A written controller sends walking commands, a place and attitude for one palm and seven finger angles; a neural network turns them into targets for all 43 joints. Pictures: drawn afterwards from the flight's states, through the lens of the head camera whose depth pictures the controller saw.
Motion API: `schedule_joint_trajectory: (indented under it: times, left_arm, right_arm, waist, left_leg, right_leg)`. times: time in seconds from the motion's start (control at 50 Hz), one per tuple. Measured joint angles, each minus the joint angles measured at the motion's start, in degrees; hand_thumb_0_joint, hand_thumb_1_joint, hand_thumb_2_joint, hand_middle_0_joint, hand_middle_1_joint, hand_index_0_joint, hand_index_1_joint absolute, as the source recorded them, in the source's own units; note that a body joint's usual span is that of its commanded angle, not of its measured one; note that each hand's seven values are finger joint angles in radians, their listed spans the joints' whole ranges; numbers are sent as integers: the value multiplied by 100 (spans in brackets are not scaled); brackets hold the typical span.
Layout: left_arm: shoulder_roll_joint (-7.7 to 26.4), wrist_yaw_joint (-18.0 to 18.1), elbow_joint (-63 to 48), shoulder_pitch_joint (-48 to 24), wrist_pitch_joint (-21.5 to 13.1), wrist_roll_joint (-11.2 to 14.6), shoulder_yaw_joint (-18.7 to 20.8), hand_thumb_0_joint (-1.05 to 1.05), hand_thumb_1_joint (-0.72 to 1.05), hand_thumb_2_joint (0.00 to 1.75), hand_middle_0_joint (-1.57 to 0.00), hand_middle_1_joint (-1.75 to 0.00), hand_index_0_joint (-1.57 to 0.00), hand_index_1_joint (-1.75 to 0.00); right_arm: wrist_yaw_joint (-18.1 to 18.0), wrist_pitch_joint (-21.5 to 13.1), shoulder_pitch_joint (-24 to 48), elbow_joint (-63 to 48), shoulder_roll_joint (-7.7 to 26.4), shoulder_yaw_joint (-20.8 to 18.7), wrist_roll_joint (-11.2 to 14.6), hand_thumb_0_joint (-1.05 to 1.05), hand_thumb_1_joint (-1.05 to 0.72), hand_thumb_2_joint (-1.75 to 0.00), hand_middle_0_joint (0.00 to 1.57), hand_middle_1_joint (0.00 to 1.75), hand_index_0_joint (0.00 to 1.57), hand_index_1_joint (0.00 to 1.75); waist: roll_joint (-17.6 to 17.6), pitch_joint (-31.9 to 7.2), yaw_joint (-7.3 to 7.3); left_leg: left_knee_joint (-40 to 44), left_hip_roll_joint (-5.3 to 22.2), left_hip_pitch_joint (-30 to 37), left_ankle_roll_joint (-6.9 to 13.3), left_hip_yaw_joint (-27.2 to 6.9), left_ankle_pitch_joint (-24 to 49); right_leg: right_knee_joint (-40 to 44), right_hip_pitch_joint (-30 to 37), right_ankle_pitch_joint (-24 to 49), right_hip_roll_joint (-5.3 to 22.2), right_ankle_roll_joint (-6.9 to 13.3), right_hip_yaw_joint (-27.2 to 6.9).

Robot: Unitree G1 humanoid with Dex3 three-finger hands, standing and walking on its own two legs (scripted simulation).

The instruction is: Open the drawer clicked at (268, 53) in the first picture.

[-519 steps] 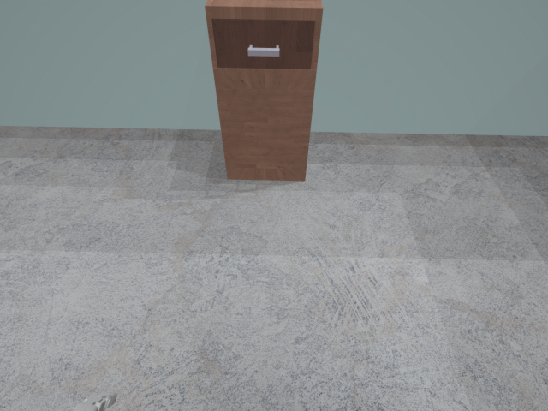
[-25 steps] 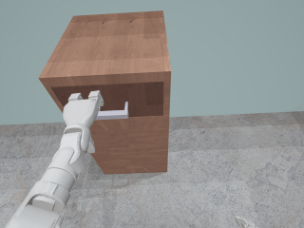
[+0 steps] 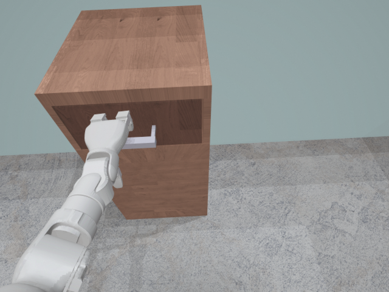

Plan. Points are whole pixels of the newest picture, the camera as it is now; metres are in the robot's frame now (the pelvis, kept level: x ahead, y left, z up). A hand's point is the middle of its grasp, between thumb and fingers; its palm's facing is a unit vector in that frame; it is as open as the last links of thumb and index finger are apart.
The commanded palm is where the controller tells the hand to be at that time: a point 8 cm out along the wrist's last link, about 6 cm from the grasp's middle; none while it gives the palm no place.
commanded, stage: move the hooked fingers above the handle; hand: left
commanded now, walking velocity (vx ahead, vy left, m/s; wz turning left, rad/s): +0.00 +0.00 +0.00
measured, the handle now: (134, 136) +0.51 +0.18 -0.03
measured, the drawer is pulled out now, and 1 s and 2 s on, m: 0.00 0.00 0.00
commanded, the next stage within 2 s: none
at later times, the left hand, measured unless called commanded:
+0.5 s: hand (126, 146) +0.44 +0.18 +0.02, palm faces -0.09 -0.05 -0.99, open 13.8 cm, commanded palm +0.43 +0.17 +0.09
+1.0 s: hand (136, 148) +0.44 +0.15 +0.02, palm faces -0.09 -0.09 -0.99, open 13.8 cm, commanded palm +0.43 +0.18 +0.09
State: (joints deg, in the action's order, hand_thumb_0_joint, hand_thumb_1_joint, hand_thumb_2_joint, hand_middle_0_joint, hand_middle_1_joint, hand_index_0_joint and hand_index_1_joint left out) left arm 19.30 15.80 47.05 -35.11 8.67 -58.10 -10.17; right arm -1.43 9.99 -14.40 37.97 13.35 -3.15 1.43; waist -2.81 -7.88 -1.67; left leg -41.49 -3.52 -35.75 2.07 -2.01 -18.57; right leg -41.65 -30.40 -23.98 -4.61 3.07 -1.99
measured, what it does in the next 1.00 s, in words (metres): stands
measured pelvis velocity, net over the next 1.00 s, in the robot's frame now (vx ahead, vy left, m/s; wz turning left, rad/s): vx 0.00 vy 0.01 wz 0.00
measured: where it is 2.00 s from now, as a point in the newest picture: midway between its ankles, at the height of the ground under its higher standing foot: outside the picture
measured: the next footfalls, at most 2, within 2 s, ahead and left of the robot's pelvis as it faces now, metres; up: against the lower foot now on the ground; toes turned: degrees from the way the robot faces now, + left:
none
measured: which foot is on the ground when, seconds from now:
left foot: down 0.00-1.00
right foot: down 0.00-1.00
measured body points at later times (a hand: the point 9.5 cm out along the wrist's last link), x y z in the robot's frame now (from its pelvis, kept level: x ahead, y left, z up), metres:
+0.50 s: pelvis -0.01 +0.01 +0.00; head +0.05 -0.01 +0.44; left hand +0.44 +0.18 +0.08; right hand +0.02 -0.25 -0.14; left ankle +0.01 +0.10 -0.71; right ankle -0.05 -0.09 -0.71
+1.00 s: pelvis +0.00 +0.01 +0.00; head +0.06 +0.01 +0.44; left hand +0.44 +0.16 +0.07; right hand +0.06 -0.25 -0.13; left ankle +0.01 +0.10 -0.71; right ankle -0.05 -0.09 -0.71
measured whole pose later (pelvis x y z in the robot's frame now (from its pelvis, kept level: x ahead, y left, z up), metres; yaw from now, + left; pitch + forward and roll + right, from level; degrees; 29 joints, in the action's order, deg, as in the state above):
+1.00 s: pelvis +0.00 +0.01 +0.00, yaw +0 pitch +15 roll -1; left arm 17.4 14.0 49.1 -38.9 0.0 -58.4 -13.4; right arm -1.9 7.8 -18.1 38.6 13.2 -3.7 0.4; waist -2.5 -8.7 -3.6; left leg -44.2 -3.8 -39.3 3.0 -2.4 -19.5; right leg -42.5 -32.9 -24.4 -4.4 2.1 -1.4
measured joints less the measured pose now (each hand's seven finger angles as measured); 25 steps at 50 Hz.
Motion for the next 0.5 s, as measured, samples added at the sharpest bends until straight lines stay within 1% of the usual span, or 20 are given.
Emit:
schedule_joint_trajectory:
  times: [0.04, 0.08, 0.12, 0.16, 0.2, 0.22, 0.26, 0.3, 0.36, 0.4, 0.44, 0.46, 0.5]
  left_arm:
    - [-23, -99, 77, -101, -131, 28, -61, 0, -49, 30, -32, -120, -32, -120]
    - [-58, -124, 109, -182, -346, -7, -69, 0, -49, 30, -32, -120, -32, -120]
    - [-99, -33, 145, -253, -560, -98, -19, 0, -49, 30, -33, -120, -32, -120]
    - [-142, 154, 256, -353, -689, -201, 78, 0, -49, 30, -33, -120, -32, -120]
    - [-160, 388, 443, -481, -660, -293, 196, 0, -49, 30, -33, -120, -32, -120]
    - [-153, 501, 547, -544, -588, -329, 263, 0, -49, 30, -32, -120, -32, -120]
    - [-109, 670, 737, -635, -391, -378, 418, 0, -49, 30, -32, -120, -32, -120]
    - [-36, 740, 923, -688, -140, -373, 499, 0, -49, 30, -32, -120, -32, -120]
    - [56, 611, 1087, -685, 143, -235, 486, 0, -49, 30, -32, -120, -32, -120]
    - [78, 408, 1082, -642, 198, -85, 367, 0, -49, 30, -32, -120, -32, -120]
    - [54, 192, 977, -577, 112, 44, 203, 0, -49, 30, -32, -120, -32, -120]
    - [28, 99, 890, -540, 12, 83, 124, 0, -49, 30, -32, -120, -32, -120]
    - [-44, 5, 728, -485, -249, 76, -17, 0, -49, 30, -32, -120, -32, -120]
  right_arm:
    - [-17, -18, -61, 24, -6, -7, -17, 1, -91, -90, 20, 30, 20, 30]
    - [-25, -44, -115, 42, -5, -24, -41, 1, -91, -90, 20, 30, 20, 30]
    - [-21, -65, -162, 51, 4, -44, -65, 1, -91, -90, 20, 30, 20, 30]
    - [-4, -84, -202, 64, 14, -56, -85, 1, -91, -90, 20, 30, 20, 30]
    - [13, -89, -229, 69, 21, -46, -90, 1, -91, -90, 20, 30, 20, 30]
    - [22, -87, -238, 68, 21, -36, -93, 1, -91, -90, 20, 30, 20, 30]
    - [43, -63, -265, 58, 17, -17, -97, 1, -91, -90, 20, 30, 20, 30]
    - [59, -30, -317, 57, 11, -8, -83, 1, -91, -90, 20, 30, 20, 30]
    - [74, 6, -435, 81, 2, -20, -48, 1, -91, -90, 20, 30, 20, 30]
    - [67, 1, -524, 116, -5, -29, -27, 1, -91, -90, 20, 30, 20, 30]
    - [47, -27, -601, 159, -14, -43, -20, 1, -91, -90, 20, 30, 20, 30]
    - [34, -49, -630, 179, -19, -51, -25, 1, -91, -90, 20, 30, 20, 30]
    - [7, -99, -654, 206, -22, -63, -39, 1, -91, -90, 20, 30, 20, 30]
  waist:
    - [13, -8, -46]
    - [19, -28, -96]
    - [14, -72, -145]
    - [6, -122, -194]
    - [-3, -157, -251]
    - [-10, -160, -281]
    - [-25, -160, -325]
    - [-49, -161, -345]
    - [-92, -151, -332]
    - [-104, -129, -305]
    - [-97, -108, -279]
    - [-86, -105, -267]
    - [-59, -107, -256]
  left_leg:
    - [-21, -1, -42, -2, -19, 4]
    - [-75, 5, -114, -3, -22, -9]
    - [-158, 17, -223, -1, 0, -38]
    - [-257, 32, -354, 3, 33, -73]
    - [-350, 48, -488, 9, 71, -102]
    - [-384, 57, -544, 12, 90, -110]
    - [-408, 78, -622, 17, 134, -108]
    - [-385, 95, -649, 21, 167, -90]
    - [-289, 105, -585, 29, 176, -48]
    - [-206, 98, -482, 36, 154, -19]
    - [-132, 80, -370, 42, 114, 6]
    - [-107, 70, -325, 44, 92, 14]
    - [-96, 51, -273, 47, 53, 15]
  right_leg:
    - [-7, -31, 4, -1, 1, 21]
    - [-46, -97, -3, -9, 2, 28]
    - [-126, -209, -22, -22, -1, 13]
    - [-232, -351, -49, -37, -6, -12]
    - [-339, -501, -73, -53, -13, -41]
    - [-379, -565, -78, -62, -16, -57]
    - [-421, -663, -68, -79, -23, -98]
    - [-407, -704, -40, -91, -31, -132]
    - [-296, -637, 15, -95, -43, -150]
    - [-189, -518, 49, -86, -50, -136]
    - [-85, -382, 74, -68, -53, -102]
    - [-44, -323, 80, -58, -54, -82]
    - [-5, -247, 79, -43, -55, -45]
